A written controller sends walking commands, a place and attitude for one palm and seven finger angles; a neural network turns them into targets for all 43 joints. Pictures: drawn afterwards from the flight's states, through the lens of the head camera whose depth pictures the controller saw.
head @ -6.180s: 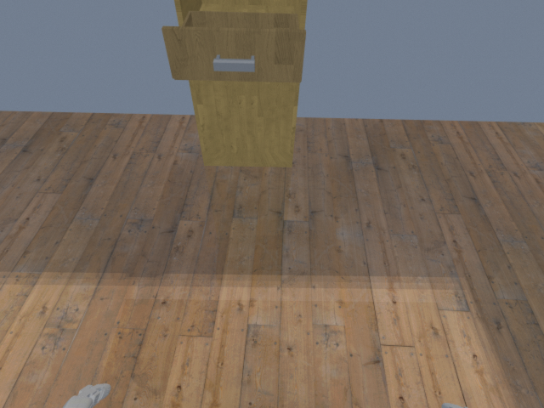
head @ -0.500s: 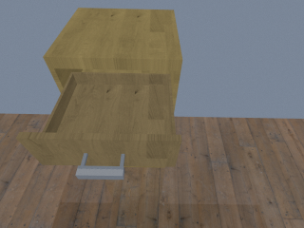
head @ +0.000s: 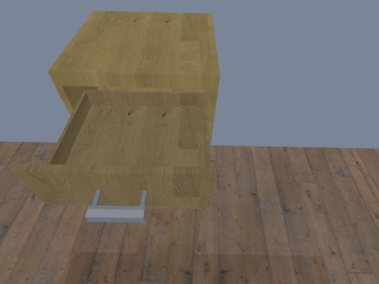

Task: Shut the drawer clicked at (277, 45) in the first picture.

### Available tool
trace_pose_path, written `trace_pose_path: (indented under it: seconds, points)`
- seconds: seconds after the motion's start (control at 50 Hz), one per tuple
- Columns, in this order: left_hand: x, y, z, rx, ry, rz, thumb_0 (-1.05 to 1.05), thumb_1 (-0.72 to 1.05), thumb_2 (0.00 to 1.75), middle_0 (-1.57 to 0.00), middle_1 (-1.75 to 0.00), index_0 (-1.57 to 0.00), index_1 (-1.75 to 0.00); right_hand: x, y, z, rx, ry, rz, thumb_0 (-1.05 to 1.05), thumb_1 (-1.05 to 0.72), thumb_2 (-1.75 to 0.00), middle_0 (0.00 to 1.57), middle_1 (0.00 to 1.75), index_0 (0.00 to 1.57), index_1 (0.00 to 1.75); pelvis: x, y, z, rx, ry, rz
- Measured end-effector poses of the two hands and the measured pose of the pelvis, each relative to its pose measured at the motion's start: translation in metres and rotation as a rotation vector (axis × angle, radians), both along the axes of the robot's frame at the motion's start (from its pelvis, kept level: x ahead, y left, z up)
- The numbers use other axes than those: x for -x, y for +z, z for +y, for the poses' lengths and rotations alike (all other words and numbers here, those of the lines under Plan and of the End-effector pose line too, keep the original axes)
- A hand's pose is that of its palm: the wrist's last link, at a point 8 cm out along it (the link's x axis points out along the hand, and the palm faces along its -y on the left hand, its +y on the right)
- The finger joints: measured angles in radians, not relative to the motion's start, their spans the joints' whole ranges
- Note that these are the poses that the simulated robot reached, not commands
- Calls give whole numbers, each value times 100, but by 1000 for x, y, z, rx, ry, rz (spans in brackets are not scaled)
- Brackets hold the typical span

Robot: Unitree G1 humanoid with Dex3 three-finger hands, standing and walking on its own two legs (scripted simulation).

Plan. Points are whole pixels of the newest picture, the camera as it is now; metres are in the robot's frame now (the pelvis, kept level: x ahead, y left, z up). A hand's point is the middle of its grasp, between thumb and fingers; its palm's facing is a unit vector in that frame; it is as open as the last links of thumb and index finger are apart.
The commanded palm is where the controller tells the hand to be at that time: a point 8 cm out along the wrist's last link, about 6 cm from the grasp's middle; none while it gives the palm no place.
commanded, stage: come to a stop and stand still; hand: left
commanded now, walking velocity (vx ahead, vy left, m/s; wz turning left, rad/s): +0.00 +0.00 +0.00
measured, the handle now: (119, 204) +0.29 +0.18 -0.02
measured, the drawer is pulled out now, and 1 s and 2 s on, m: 0.30 0.30 0.28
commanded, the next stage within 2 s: look again from close up in 0.36 s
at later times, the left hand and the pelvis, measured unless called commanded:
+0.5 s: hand out of the picture -0.02 +0.15 -0.18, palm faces +0.01 -0.99 -0.17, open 7.3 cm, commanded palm none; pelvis -0.01 -0.01 +0.00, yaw +0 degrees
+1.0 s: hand out of the picture -0.03 +0.15 -0.18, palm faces +0.01 -0.99 -0.17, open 7.3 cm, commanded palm none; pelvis -0.01 -0.01 +0.00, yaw -1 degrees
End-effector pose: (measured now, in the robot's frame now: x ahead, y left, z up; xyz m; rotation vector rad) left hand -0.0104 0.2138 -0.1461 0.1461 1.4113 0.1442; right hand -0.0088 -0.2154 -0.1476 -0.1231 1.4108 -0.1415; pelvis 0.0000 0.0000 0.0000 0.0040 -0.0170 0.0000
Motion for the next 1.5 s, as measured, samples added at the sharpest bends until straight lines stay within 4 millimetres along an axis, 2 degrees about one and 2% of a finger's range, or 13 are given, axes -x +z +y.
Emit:
trace_pose_path:
  seconds: [0.44,1.08,1.1,1.12,1.18,1.22,1.26,1.28,1.32,1.4,1.44,1.5]
  points:
    - [16,-1,-15,18,3,16,0,91,90,-20,-30,-20,-30,18,0,-1,-16,-17,25,0,-91,-90,20,30,20,30,8,1,-9,0,-5,2]
    - [20,-1,-19,19,-5,25,0,91,90,-20,-30,-20,-30,27,0,4,-25,-32,38,0,-91,-90,20,30,20,30,11,0,-9,6,-7,13]
    - [14,3,-14,3,23,6,2,93,90,-20,-30,-21,-30,24,1,1,-16,-26,14,1,-91,-90,20,30,20,30,12,-1,-9,8,-1,12]
    - [3,13,-5,-32,49,-61,4,95,90,-20,-31,-21,-30,20,3,-4,5,-15,-40,1,-92,-90,21,30,20,30,12,-2,-9,4,2,11]
    - [-50,57,19,-145,76,-417,6,98,90,-22,-32,-23,-32,-7,9,-22,48,7,-240,2,-93,-90,21,30,20,30,12,-5,-9,-5,28,21]
    - [-90,92,18,-154,66,-648,6,98,90,-23,-34,-24,-34,-33,12,-34,70,35,-373,2,-93,-90,21,30,20,30,14,-8,-7,0,49,24]
    - [-129,125,5,-125,23,-883,5,97,90,-25,-37,-26,-37,-63,19,-44,93,66,-509,2,-92,-90,21,30,20,30,18,-12,-6,5,63,38]
    - [-142,134,-2,-101,18,-965,4,96,90,-27,-38,-27,-38,-79,24,-48,104,77,-576,2,-92,-90,21,30,20,30,20,-14,-6,5,63,51]
    - [-141,123,-8,-44,68,-1004,3,95,90,-30,-42,-25,-40,-109,37,-55,121,96,-695,2,-92,-90,20,30,20,30,24,-21,-9,2,52,87]
    - [-111,99,-30,107,73,-1098,1,93,90,-37,-49,-30,-46,-161,64,-58,147,196,-848,1,-91,-90,20,30,20,30,29,-38,-21,-3,41,145]
    - [-97,100,-36,116,46,-1170,1,92,90,-41,-53,-35,-51,-183,72,-55,153,266,-905,1,-91,-90,20,30,20,30,32,-46,-26,5,52,159]
    - [-86,119,-29,42,-15,-1320,2,91,90,-47,-60,-43,-58,-210,72,-45,131,342,-965,1,-91,-90,20,30,20,30,36,-59,-31,23,75,175]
